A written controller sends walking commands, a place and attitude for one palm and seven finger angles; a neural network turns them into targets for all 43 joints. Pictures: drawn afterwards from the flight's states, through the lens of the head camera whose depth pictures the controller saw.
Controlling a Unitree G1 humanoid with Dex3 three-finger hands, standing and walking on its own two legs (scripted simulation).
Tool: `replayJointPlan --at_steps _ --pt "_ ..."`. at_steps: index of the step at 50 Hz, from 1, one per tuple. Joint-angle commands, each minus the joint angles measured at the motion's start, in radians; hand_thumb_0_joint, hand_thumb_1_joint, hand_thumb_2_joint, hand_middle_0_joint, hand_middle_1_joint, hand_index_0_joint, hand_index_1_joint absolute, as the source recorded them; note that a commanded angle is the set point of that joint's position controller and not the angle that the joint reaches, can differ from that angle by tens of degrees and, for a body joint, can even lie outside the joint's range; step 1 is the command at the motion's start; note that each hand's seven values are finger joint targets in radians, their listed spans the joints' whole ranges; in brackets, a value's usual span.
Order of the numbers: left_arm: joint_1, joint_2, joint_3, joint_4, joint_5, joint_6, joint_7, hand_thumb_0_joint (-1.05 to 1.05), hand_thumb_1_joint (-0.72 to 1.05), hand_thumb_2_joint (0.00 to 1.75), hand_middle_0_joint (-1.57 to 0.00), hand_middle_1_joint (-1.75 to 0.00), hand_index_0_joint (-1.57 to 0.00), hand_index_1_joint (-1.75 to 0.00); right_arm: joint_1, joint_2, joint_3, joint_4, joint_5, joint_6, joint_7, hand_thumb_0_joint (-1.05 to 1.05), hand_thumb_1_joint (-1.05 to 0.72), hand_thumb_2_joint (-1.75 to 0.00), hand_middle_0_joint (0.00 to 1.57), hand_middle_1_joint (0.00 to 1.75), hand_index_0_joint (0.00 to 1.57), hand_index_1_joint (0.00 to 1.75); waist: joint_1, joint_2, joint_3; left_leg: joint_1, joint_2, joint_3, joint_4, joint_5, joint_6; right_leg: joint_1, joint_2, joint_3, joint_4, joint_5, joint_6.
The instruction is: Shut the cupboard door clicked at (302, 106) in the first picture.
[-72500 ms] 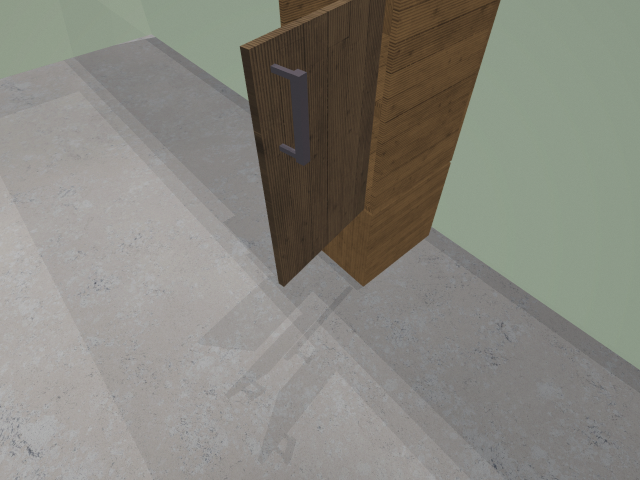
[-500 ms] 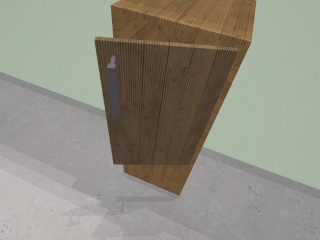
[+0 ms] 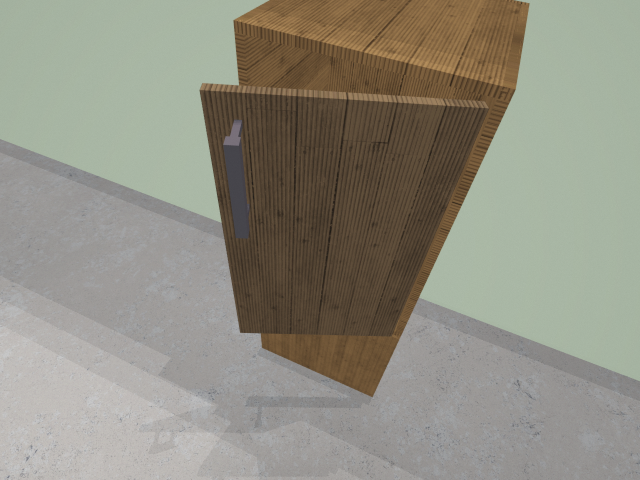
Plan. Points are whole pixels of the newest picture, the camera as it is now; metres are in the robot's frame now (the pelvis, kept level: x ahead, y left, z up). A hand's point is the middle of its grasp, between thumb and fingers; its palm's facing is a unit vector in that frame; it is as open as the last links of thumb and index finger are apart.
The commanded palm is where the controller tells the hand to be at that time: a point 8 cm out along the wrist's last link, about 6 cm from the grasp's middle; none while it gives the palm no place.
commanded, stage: look again from close up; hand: left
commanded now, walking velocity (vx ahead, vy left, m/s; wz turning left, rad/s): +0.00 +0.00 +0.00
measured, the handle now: (240, 182) +0.46 +0.15 +0.13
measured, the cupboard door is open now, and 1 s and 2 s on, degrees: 24 24 24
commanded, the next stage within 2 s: raise the hand and make a fist in 0.34 s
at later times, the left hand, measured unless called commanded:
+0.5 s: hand out of the picture +0.02 +0.15 -0.17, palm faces +0.10 -0.98 -0.19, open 7.3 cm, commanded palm +0.10 +0.19 -0.07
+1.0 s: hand (202, 459) +0.15 +0.14 -0.01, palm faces +0.24 -0.97 -0.07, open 5.5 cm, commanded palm +0.13 +0.18 +0.00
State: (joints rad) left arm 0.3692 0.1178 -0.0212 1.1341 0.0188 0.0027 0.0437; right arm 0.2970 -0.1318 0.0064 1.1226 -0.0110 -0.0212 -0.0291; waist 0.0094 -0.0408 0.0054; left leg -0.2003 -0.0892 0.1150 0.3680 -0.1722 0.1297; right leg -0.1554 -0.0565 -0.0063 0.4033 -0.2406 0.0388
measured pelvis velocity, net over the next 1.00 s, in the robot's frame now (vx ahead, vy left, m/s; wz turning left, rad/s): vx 0.01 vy -0.07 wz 0.10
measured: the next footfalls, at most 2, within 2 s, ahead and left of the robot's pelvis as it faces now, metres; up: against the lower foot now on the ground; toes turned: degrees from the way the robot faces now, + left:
none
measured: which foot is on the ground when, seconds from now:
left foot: down 0.00-1.00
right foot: down 0.00-1.00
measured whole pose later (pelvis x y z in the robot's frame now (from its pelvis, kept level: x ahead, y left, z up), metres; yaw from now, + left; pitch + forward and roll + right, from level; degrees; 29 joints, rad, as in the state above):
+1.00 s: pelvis +0.01 -0.07 -0.08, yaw +6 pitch +10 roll -2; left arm 0.62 0.23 0.13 -0.14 -0.27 -0.48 -0.16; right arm 0.16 -0.25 0.00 0.46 0.02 -0.25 -0.02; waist 0.05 0.01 -0.15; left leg -0.78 -0.01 -0.03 1.09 -0.49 0.03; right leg -0.70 0.06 -0.16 1.03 -0.52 -0.10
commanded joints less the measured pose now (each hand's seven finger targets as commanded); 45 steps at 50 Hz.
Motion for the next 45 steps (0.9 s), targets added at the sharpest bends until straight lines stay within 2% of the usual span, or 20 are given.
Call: replayJointPlan --at_steps 1,20,21,22,23,24,25,26,27,28,29,30,31,33,34,35,36,39,41,45 --pt "0.076 0.06 0.007 -0.016 -0.002 -0.016 0.001 0.0 0.9 0.9 -0.2 -0.3 -0.2 -0.3 0.058 -0.098 -0.014 -0.026 0.006 -0.012 -0.007 0.0 -0.9 -0.9 0.2 0.3 0.2 0.3 -0.008 0.034 0.075 0.013 0.2 -0.221 -0.13 -0.035 -0.065 -0.07 -0.047 0.048 -0.052 0.049 -0.059" --pt "0.064 0.063 0.008 -0.026 -0.004 -0.015 0.002 0.0 0.9 0.9 -0.2 -0.3 -0.2 -0.3 0.075 -0.089 -0.01 -0.02 0.005 -0.014 -0.008 0.0 -0.9 -0.9 0.2 0.3 0.2 0.3 -0.002 0.04 0.099 -0.007 0.198 -0.214 -0.127 -0.039 -0.064 -0.054 -0.045 0.045 -0.055 0.041 -0.062" --pt "0.066 0.063 0.009 -0.026 -0.004 -0.016 0.001 0.0 0.9 0.9 -0.2 -0.3 -0.2 -0.3 0.075 -0.089 -0.01 -0.021 0.004 -0.015 -0.008 0.0 -0.9 -0.9 0.2 0.3 0.2 0.3 -0.001 0.035 0.087 0.0 0.197 -0.215 -0.126 -0.029 -0.064 -0.051 -0.048 0.046 -0.054 0.047 -0.063" --pt "0.034 0.125 0.003 -0.021 0.02 -0.034 0.033 0.0 0.9 0.9 -0.2 -0.3 -0.2 -0.3 0.016 -0.163 -0.004 -0.096 0.009 -0.014 0.007 0.0 -0.9 -0.9 0.2 0.3 0.2 0.3 -0.011 0.054 0.144 -0.093 0.203 -0.198 0.012 0.154 -0.11 -0.089 -0.051 0.022 -0.014 0.045 -0.058" --pt "-0.78 0.567 0.308 -1.711 -0.113 -0.269 0.05 0.0 0.9 0.9 -0.2 -0.3 -0.2 -0.3 0.12 -0.348 -0.057 -0.451 0.031 -0.188 -0.062 0.0 -0.9 -0.9 0.2 0.3 0.2 0.3 -0.219 0.09 -0.292 0.316 0.165 -0.273 -0.003 0.31 -0.132 -0.161 0.089 -0.082 0.096 0.169 -0.043" --pt "-0.165 0.241 0.028 -1.547 -0.114 -0.229 0.059 0.0 0.9 0.9 -0.22 -0.32 -0.22 -0.32 0.054 -0.232 0.01 -0.412 0.042 -0.292 -0.067 0.0 -0.9 -0.9 0.2 0.3 0.2 0.3 -0.061 0.385 -0.512 0.479 0.215 -0.255 -0.017 0.35 -0.188 -0.196 0.116 -0.07 0.166 -0.036 -0.072" --pt "0.068 0.08 -0.018 -1.426 -0.145 -0.094 0.09 0.0 0.9 0.9 -0.24 -0.34 -0.24 -0.34 -0.008 -0.212 0.006 -0.396 0.039 -0.331 -0.055 0.0 -0.9 -0.9 0.2 0.3 0.2 0.3 -0.043 0.415 -0.379 0.321 0.195 -0.291 -0.062 0.297 -0.242 -0.216 0.105 -0.06 0.29 -0.116 -0.071" --pt "0.127 -0.054 -0.13 -1.197 -0.158 -0.02 0.1 0.0 0.9 0.9 -0.25 -0.36 -0.25 -0.36 -0.024 -0.184 0.013 -0.343 0.064 -0.355 -0.039 0.0 -0.9 -0.9 0.2 0.3 0.2 0.3 -0.047 0.23 -0.124 0.107 0.181 -0.286 -0.066 0.139 -0.223 -0.305 0.066 -0.051 0.305 -0.142 -0.059" --pt "0.017 -0.054 -0.145 -1.29 -0.173 -0.058 0.095 0.0 0.9 0.9 -0.27 -0.38 -0.27 -0.38 -0.006 -0.233 -0.027 -0.39 0.064 -0.371 -0.015 0.0 -0.9 -0.9 0.2 0.3 0.2 0.3 -0.086 0.156 0.018 0.002 0.166 -0.273 -0.016 -0.038 -0.183 -0.312 0.057 -0.064 0.231 -0.133 -0.065" --pt "0.017 -0.014 -0.102 -1.249 -0.162 -0.104 0.083 0.0 0.9 0.9 -0.29 -0.4 -0.29 -0.4 -0.029 -0.246 -0.038 -0.428 0.052 -0.39 -0.005 0.0 -0.9 -0.9 0.2 0.3 0.2 0.3 -0.087 0.085 0.05 -0.076 0.139 -0.269 0.058 -0.163 -0.162 -0.329 0.053 -0.075 0.162 -0.122 -0.069" --pt "0.053 0.013 -0.056 -1.161 -0.159 -0.159 0.067 0.0 0.9 0.9 -0.31 -0.42 -0.31 -0.42 -0.035 -0.263 -0.052 -0.453 0.038 -0.39 0.006 0.0 -0.9 -0.9 0.2 0.3 0.2 0.3 -0.097 -0.049 0.046 -0.161 0.116 -0.261 0.134 -0.223 -0.148 -0.377 0.052 -0.082 0.133 -0.147 -0.067" --pt "0.191 0.012 -0.016 -1.1 -0.173 -0.218 0.025 0.0 0.9 0.9 -0.33 -0.44 -0.33 -0.44 -0.052 -0.261 -0.064 -0.496 0.036 -0.391 0.023 0.0 -0.9 -0.9 0.2 0.3 0.2 0.3 -0.045 -0.068 -0.012 -0.204 0.091 -0.227 0.2 -0.18 -0.148 -0.386 0.05 -0.078 0.155 -0.178 -0.076" --pt "0.251 0.004 0.005 -1.067 -0.191 -0.291 -0.023 0.0 0.9 0.9 -0.35 -0.46 -0.35 -0.46 -0.078 -0.252 -0.064 -0.534 0.028 -0.387 0.033 0.0 -0.9 -0.9 0.2 0.3 0.2 0.3 -0.02 -0.113 -0.059 -0.264 0.084 -0.214 0.267 -0.158 -0.15 -0.425 0.052 -0.083 0.223 -0.188 -0.082" --pt "0.307 0.009 0.063 -1.014 -0.258 -0.464 -0.146 0.0 0.9 0.9 -0.38 -0.5 -0.38 -0.5 -0.127 -0.247 -0.084 -0.582 0.023 -0.364 0.045 0.0 -0.9 -0.9 0.2 0.3 0.2 0.3 0.016 -0.307 -0.032 -0.468 0.066 -0.173 0.388 -0.267 -0.163 -0.527 0.051 -0.056 0.297 -0.375 -0.078" --pt "0.308 0.025 0.082 -1.026 -0.287 -0.553 -0.217 0.0 0.9 0.9 -0.4 -0.52 -0.4 -0.52 -0.153 -0.252 -0.092 -0.614 0.021 -0.352 0.051 0.0 -0.9 -0.9 0.2 0.3 0.2 0.3 0.025 -0.302 -0.036 -0.542 0.055 -0.144 0.455 -0.28 -0.158 -0.545 0.039 -0.008 0.319 -0.422 -0.082" --pt "0.331 0.109 0.174 -0.999 -0.291 -0.606 -0.262 0.0 0.9 0.9 -0.42 -0.54 -0.42 -0.54 -0.148 -0.255 -0.107 -0.636 0.027 -0.331 0.057 0.0 -0.9 -0.9 0.2 0.3 0.2 0.3 0.046 -0.214 -0.06 -0.578 0.053 -0.132 0.505 -0.263 -0.158 -0.528 0.022 0.046 0.349 -0.405 -0.094" --pt "0.347 0.143 0.2 -1.076 -0.293 -0.619 -0.281 0.0 0.9 0.9 -0.44 -0.56 -0.44 -0.56 -0.177 -0.253 -0.106 -0.702 0.03 -0.315 0.059 0.0 -0.9 -0.9 0.2 0.3 0.2 0.3 0.069 -0.137 -0.098 -0.601 0.04 -0.115 0.514 -0.265 -0.141 -0.493 0.02 0.071 0.369 -0.393 -0.094" --pt "0.28 0.214 0.225 -1.302 -0.268 -0.521 -0.25 0.0 0.9 0.9 -0.49 -0.62 -0.49 -0.62 -0.208 -0.241 -0.094 -0.796 0.045 -0.265 0.046 0.0 -0.9 -0.9 0.2 0.3 0.2 0.3 0.084 0.105 -0.204 -0.514 0.051 -0.126 0.462 -0.254 -0.12 -0.474 0.051 0.053 0.409 -0.328 -0.101" --pt "0.198 0.232 0.236 -1.468 -0.27 -0.482 -0.197 0.0 0.9 0.9 -0.53 -0.66 -0.53 -0.66 -0.177 -0.228 -0.088 -0.813 0.043 -0.241 0.03 0.0 -0.9 -0.9 0.2 0.3 0.2 0.3 0.046 0.16 -0.235 -0.472 0.064 -0.153 0.473 -0.234 -0.106 -0.487 0.065 0.05 0.41 -0.256 -0.093" --pt "0.013 0.217 0.187 -1.66 -0.281 -0.565 -0.165 0.0 0.9 0.9 -0.6 -0.74 -0.6 -0.74 -0.105 -0.217 -0.064 -0.785 0.033 -0.247 0.005 0.0 -0.9 -0.9 0.2 0.3 0.2 0.3 -0.062 0.095 -0.264 -0.456 0.074 -0.17 0.597 -0.11 -0.088 -0.508 0.061 0.104 0.408 -0.052 -0.046"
